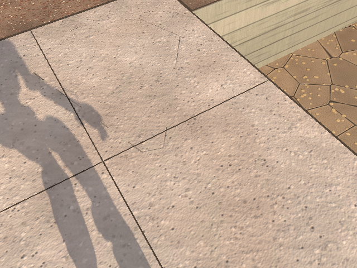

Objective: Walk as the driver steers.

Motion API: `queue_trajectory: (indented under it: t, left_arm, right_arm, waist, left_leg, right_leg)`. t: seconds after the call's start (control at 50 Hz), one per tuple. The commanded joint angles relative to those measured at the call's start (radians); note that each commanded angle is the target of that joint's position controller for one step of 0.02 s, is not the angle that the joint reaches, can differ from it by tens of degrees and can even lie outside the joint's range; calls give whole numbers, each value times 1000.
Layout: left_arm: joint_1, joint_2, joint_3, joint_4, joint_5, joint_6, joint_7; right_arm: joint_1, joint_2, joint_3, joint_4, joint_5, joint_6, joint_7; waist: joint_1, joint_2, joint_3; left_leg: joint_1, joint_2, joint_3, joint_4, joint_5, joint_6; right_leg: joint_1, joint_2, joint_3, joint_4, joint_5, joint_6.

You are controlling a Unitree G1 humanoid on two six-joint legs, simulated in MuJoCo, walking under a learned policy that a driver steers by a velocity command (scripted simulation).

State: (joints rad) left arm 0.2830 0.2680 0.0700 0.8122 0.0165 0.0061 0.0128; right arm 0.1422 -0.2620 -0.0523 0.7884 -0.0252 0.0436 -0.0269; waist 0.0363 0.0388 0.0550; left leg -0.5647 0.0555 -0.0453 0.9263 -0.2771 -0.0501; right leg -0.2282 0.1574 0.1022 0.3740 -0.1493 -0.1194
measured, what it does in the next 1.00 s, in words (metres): steps on the spot, turning left: left foot, then right foot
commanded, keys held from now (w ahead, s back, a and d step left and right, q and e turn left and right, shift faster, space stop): q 1.00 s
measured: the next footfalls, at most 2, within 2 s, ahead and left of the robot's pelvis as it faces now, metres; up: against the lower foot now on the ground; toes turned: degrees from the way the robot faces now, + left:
left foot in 0.16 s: +0.07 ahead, +0.14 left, +0.00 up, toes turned +1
right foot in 0.52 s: +0.07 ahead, -0.08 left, +0.00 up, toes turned +19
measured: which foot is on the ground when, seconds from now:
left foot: up 0.00-0.14, down 0.16-0.52, up 0.54-0.96, down 0.98-1.00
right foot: down 0.00-0.18, up 0.20-0.50, down 0.52-0.98, up 1.00-1.00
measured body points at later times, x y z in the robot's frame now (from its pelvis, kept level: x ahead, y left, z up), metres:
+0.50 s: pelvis +0.01 +0.01 +0.00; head +0.06 +0.02 +0.44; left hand +0.09 +0.31 -0.11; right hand +0.16 -0.25 -0.13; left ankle +0.03 +0.14 -0.74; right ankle +0.02 -0.09 -0.73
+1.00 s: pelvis -0.01 +0.02 -0.01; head +0.01 +0.05 +0.43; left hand -0.07 +0.31 -0.14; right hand +0.26 -0.14 -0.11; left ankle -0.06 +0.09 -0.75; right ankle +0.03 -0.09 -0.74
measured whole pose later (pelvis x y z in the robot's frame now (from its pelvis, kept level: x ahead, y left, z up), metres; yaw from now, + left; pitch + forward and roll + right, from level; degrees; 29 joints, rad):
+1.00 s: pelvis -0.01 +0.02 -0.01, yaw +31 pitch +0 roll +0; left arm 0.23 0.31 0.06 0.77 0.02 0.03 0.01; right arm 0.14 -0.29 -0.06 0.73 -0.01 0.06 0.04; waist 0.02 -0.04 0.08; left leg -0.23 -0.04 0.03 0.54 -0.30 0.04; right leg -0.26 -0.09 -0.17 0.66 -0.40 0.01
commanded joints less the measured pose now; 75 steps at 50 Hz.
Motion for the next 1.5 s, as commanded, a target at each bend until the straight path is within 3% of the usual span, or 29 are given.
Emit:
queue_trajectory:
  t: [0.02, 0.08, 0.14, 0.18, 0.2, 0.24, 0.34, 0.44, 0.5, 0.52, 0.54, 0.56, 0.6, 0.62, 0.66, 0.76, 0.92, 0.96, 0.98, 1.0, 1.02, 1.06, 1.1, 1.16, 1.3, 1.4, 1.44, 1.46, 1.5]
  left_arm:
    - [29, 85, 4, -39, 13, -14, 7]
    - [6, 73, -18, -22, 24, -15, 11]
    - [-18, 134, -9, -10, 3, -3, 25]
    - [33, 112, -9, -35, 4, -8, 31]
    - [18, 87, -12, -21, -4, 5, 36]
    - [-65, 104, -6, -38, -1, 15, 35]
    - [-98, 73, -8, -58, -5, 24, 20]
    - [-113, 72, -17, -88, -17, 15, 24]
    - [-7, 79, -16, -65, -12, 0, 33]
    - [11, 132, -3, -63, -1, -6, 42]
    - [-14, 244, 17, -86, 17, -3, 47]
    - [-74, 268, 24, -101, 22, 5, 39]
    - [-133, 140, -11, -119, 13, 1, 29]
    - [-165, 120, -17, -130, 10, -1, 30]
    - [-137, 124, -16, -128, 9, -7, 36]
    - [-15, 153, 1, -95, 8, -7, 33]
    - [-48, 200, 23, -90, 11, 0, 3]
    - [-62, 201, 26, -85, -3, 7, 2]
    - [-28, 173, 21, -83, 1, 10, -1]
    - [-32, 78, -5, -150, 13, 19, -4]
    - [-114, 118, -3, -159, 18, 35, 15]
    - [-91, 134, 4, -127, -8, 40, 8]
    - [-47, 155, 12, -93, 9, 37, -2]
    - [-30, 129, 6, -77, 3, 46, -13]
    - [-79, 93, -9, -65, -1, 55, -1]
    - [-20, 66, -22, -20, -10, 37, 19]
    - [7, 99, -28, -3, 14, 8, 29]
    - [-71, 168, -19, -12, 5, 1, 24]
    - [-116, 96, -38, -5, -3, -8, 4]
  right_arm:
    - [27, -61, -7, -38, 8, -7, 0]
    - [46, -48, 3, -15, 21, -6, 1]
    - [81, -69, 2, -6, 22, -21, -2]
    - [98, -190, -17, -18, 2, -42, -5]
    - [74, -194, -22, -13, 20, -39, 7]
    - [120, -164, -21, -7, 17, -42, 21]
    - [87, -173, -48, -12, 20, -14, 11]
    - [91, -194, -70, -18, 12, 2, 23]
    - [9, -196, -74, -42, 21, 12, 32]
    - [15, -165, -65, -54, 26, 9, 30]
    - [56, -80, -45, -78, 31, 2, 31]
    - [65, -143, -59, -65, 6, 5, 19]
    - [88, -175, -73, -32, 1, 13, 26]
    - [113, -166, -73, -18, 2, 19, 35]
    - [119, -152, -65, -13, 4, 27, 53]
    - [12, -129, -47, -63, 13, 36, 71]
    - [-3, -112, -30, -112, 29, 32, 77]
    - [50, -111, -30, -101, 14, 16, 67]
    - [87, -172, -44, -94, -3, 1, 54]
    - [92, -330, -74, -124, 5, -12, 48]
    - [189, -324, -88, -99, 18, -11, 47]
    - [55, -198, -47, -108, 21, -4, 36]
    - [-13, -152, -29, -122, 23, -5, 24]
    - [28, -151, -21, -102, 21, -17, 25]
    - [67, -154, -6, -52, 1, -24, 20]
    - [22, -137, 10, -22, 8, -26, 13]
    - [49, -80, 33, -12, 15, -39, 12]
    - [114, -73, 31, 6, 22, -37, 15]
    - [91, -103, 27, 55, 7, -27, 9]
  waist:
    - [-4, -119, -114]
    - [-6, -130, -102]
    - [-46, -93, -61]
    - [15, 84, -98]
    - [4, 169, -74]
    - [-52, 152, -66]
    - [-34, 86, -86]
    - [-60, 130, -132]
    - [5, 120, -134]
    - [1, 44, -126]
    - [-30, -221, -123]
    - [-33, -242, -81]
    - [-80, -121, -20]
    - [-95, -136, -14]
    - [-76, -182, -36]
    - [0, -187, -63]
    - [-8, -223, -84]
    - [-57, -162, -95]
    - [-70, -2, -109]
    - [-37, 262, -90]
    - [-132, 144, -126]
    - [-47, 71, -30]
    - [-20, 99, -49]
    - [-26, 58, -91]
    - [-62, 79, -44]
    - [-15, 49, -59]
    - [-19, -58, -100]
    - [-97, -156, -69]
    - [-68, -136, -48]
  left_leg:
    - [77, 3, 5, -88, -18, 22]
    - [258, -32, 28, -253, -64, 46]
    - [384, -46, 18, -548, 102, 77]
    - [481, 162, -251, -559, 527, 141]
    - [426, 248, -348, -558, 702, 265]
    - [437, 257, -411, -605, 664, 321]
    - [453, 107, -298, -585, 508, 262]
    - [431, 93, -373, -566, 432, 246]
    - [317, 36, -386, -520, 314, 172]
    - [216, -20, -350, -462, 143, 115]
    - [56, -166, -176, -255, -141, 56]
    - [35, -187, -63, -53, -308, 46]
    - [78, -125, -74, 139, -224, 54]
    - [72, -122, -56, 181, -173, 48]
    - [36, -118, -22, 201, -141, 23]
    - [10, -90, 15, 55, -160, -7]
    - [259, -86, 121, -272, -156, 54]
    - [406, -99, 116, -508, 34, 83]
    - [530, 3, -68, -634, 98, 112]
    - [608, 316, -487, -628, 536, 234]
    - [553, 336, -463, -604, 593, 357]
    - [460, 202, -279, -626, 460, 310]
    - [462, 117, -194, -624, 506, 263]
    - [487, 116, -174, -620, 551, 263]
    - [448, 124, -220, -630, 356, 270]
    - [380, 106, -243, -567, 382, 233]
    - [281, 53, -209, -522, 268, 144]
    - [304, -59, -121, -549, 93, 118]
    - [437, -49, -122, -599, 115, 111]
  right_leg:
    - [122, -320, 186, -59, 445, -94]
    - [70, -318, 150, -44, 438, -80]
    - [48, -310, 145, 32, 359, -34]
    - [-24, -182, 51, 180, 74, 32]
    - [-61, -81, -48, 210, -185, 65]
    - [-142, -61, -59, 398, -388, 88]
    - [-218, -89, -60, 506, -333, 155]
    - [-124, -82, -68, 315, -297, 148]
    - [78, -70, -82, 18, -137, 120]
    - [166, -164, 8, -97, -142, 97]
    - [227, -447, 311, -198, -197, 13]
    - [71, -559, 383, -184, -83, -91]
    - [-12, -472, 229, -143, 78, -99]
    - [8, -409, 134, -126, 128, -66]
    - [95, -366, 39, -86, 296, -57]
    - [252, -423, 9, -46, 381, -96]
    - [150, -453, -88, 44, 392, -63]
    - [63, -428, -149, 159, 261, 11]
    - [-74, -370, -218, 339, 63, 78]
    - [-360, -187, -267, 561, -496, 157]
    - [-358, -172, -108, 697, -515, 155]
    - [-339, -210, -68, 717, -340, 146]
    - [-290, -202, -89, 698, -243, 152]
    - [-250, -187, -94, 666, -218, 160]
    - [-150, -173, -94, 389, -251, 140]
    - [61, -150, -107, 72, -139, 107]
    - [257, -298, 56, -104, 98, 83]
    - [164, -377, 137, -78, 209, 28]
    - [59, -324, 76, -67, 98, 37]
